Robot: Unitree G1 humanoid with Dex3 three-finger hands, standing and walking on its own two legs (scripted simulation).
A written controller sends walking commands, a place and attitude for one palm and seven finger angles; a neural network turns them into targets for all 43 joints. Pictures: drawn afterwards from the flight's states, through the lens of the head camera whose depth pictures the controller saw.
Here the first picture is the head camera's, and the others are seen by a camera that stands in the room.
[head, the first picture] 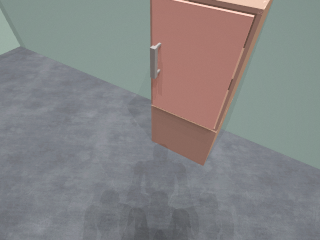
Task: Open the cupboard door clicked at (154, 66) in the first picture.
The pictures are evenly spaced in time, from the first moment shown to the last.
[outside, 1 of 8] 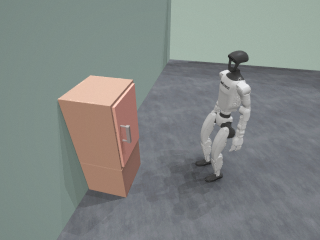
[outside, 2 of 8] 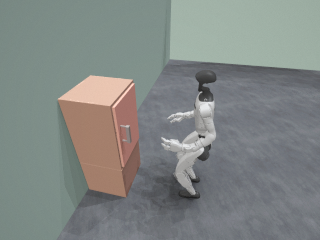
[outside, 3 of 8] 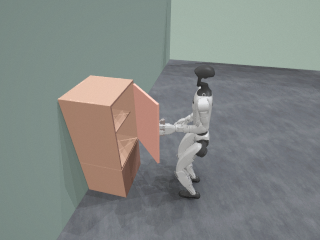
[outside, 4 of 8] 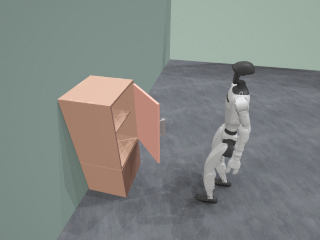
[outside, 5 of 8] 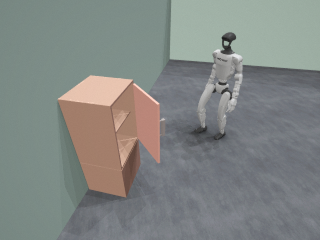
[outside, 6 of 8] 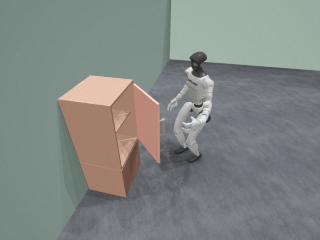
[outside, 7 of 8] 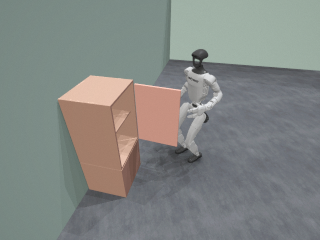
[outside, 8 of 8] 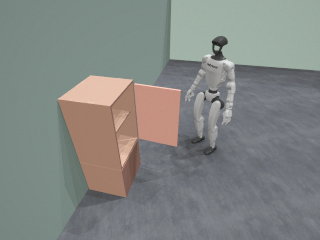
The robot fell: no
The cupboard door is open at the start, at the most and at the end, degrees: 0 87 86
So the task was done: yes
